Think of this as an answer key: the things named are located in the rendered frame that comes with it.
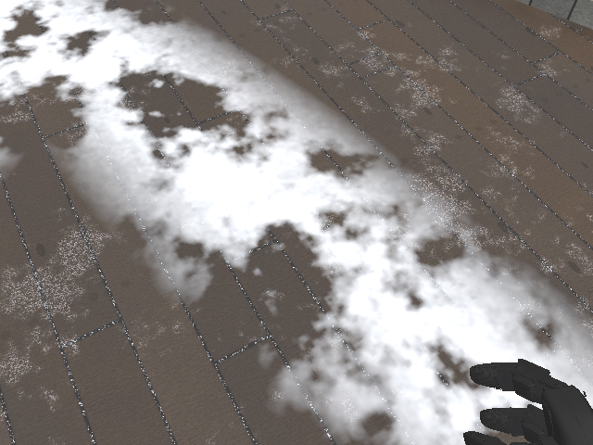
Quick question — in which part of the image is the robot right hand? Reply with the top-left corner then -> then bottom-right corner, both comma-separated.
463,359 -> 593,445

